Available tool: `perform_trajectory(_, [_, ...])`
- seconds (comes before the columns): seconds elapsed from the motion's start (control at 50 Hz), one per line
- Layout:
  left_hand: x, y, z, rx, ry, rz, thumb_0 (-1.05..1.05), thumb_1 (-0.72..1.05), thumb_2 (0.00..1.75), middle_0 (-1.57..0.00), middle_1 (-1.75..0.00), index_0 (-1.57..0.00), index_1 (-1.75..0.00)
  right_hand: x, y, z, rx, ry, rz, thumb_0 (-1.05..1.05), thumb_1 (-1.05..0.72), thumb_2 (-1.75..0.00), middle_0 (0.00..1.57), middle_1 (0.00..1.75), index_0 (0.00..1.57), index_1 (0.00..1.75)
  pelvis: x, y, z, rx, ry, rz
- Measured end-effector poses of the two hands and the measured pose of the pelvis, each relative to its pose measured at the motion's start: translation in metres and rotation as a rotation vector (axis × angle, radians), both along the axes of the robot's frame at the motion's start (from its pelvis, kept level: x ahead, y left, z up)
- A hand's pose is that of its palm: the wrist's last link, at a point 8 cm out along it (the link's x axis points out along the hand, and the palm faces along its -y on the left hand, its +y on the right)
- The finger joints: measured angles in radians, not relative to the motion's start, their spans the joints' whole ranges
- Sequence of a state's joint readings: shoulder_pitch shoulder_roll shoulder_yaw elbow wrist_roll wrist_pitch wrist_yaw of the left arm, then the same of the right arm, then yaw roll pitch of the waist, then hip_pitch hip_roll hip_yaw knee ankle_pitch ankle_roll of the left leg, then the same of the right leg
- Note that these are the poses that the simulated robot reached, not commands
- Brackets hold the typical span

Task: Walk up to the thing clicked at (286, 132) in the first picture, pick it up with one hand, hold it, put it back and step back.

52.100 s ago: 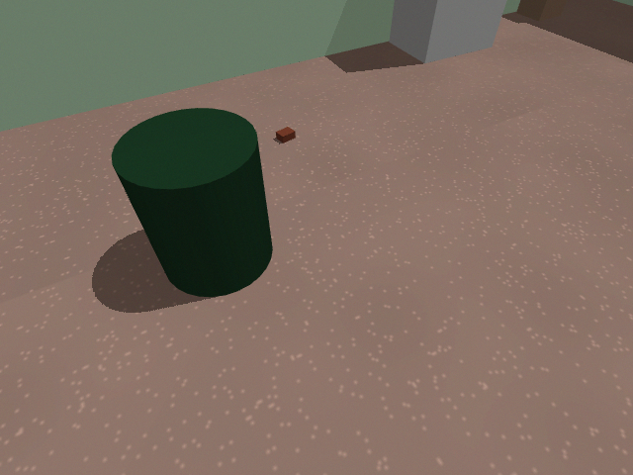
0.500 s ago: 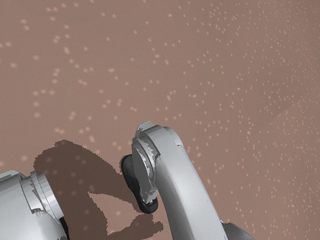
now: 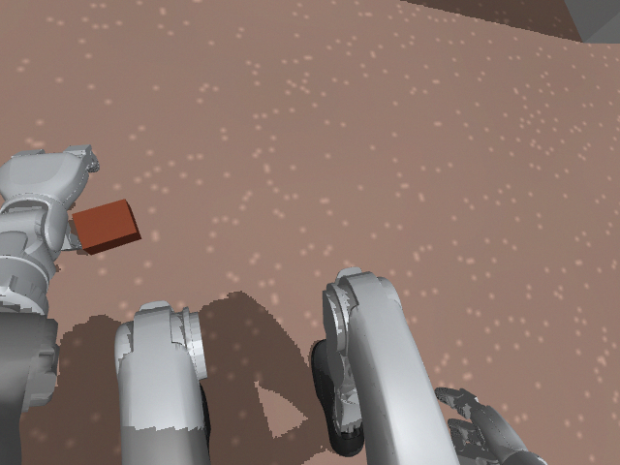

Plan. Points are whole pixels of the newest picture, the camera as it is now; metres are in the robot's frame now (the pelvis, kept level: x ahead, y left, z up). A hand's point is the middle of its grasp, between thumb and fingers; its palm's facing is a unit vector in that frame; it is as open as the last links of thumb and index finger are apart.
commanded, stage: withdraw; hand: left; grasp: from above
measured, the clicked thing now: (108, 227) +0.51 +0.27 -0.33
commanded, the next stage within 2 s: home in 0.18 s
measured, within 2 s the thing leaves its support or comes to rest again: neither
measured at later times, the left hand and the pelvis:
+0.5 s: hand (60, 202) +0.49 +0.28 -0.16, palm faces -0.31 -0.13 -0.94, open 11.5 cm; pelvis +0.02 +0.00 -0.01, yaw +0 degrees
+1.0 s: hand out of the picture +0.31 +0.24 +0.06, palm faces -0.15 -0.79 -0.60, open 7.4 cm; pelvis +0.02 +0.00 +0.16, yaw +5 degrees
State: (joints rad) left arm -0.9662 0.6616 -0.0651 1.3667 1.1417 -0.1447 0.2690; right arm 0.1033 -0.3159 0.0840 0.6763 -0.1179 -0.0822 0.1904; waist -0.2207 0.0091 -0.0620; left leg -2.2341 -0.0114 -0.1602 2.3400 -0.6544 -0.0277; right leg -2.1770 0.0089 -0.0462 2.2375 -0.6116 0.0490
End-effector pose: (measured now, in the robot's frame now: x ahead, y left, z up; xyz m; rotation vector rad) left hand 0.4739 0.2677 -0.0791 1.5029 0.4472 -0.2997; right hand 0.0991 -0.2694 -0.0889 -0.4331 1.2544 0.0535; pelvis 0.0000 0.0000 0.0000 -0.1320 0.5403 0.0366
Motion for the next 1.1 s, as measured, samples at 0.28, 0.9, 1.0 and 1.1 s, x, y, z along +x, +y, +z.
perform_trajectory(0.28, [0.021,0.008,-0.058,0.018,0.005,0.016,0.00,-0.27,0.83,-0.32,-0.75,-0.30,-0.77,-0.064,-0.006,-0.005,-0.110,0.196,-0.094,0.00,-0.90,-0.90,0.20,0.30,0.20,0.30,0.009,0.002,-0.021,-0.011,0.041,-0.012])
perform_trajectory(0.9, [-0.139,0.009,0.144,-0.576,-0.022,0.479,0.00,0.85,0.90,-0.22,-0.32,-0.22,-0.32,0.103,0.018,0.122,0.035,-0.270,-0.053,0.01,-0.91,-0.90,0.20,0.30,0.20,0.30,0.016,-0.001,0.130,0.043,0.018,0.038])
perform_trajectory(1.0, [-0.172,0.008,0.182,-0.673,-0.046,0.603,0.00,0.88,0.90,-0.22,-0.31,-0.21,-0.31,0.128,0.031,0.162,0.058,-0.384,-0.047,0.01,-0.91,-0.90,0.20,0.30,0.20,0.30,0.016,-0.002,0.161,0.051,-0.027,0.051])
perform_trajectory(1.1, [-0.198,-0.001,0.222,-0.800,-0.016,0.738,0.01,0.89,0.90,-0.21,-0.30,-0.21,-0.30,0.140,0.045,0.206,0.095,-0.464,-0.062,0.01,-0.91,-0.90,0.20,0.30,0.20,0.30,0.022,-0.004,0.199,0.062,-0.073,0.056])
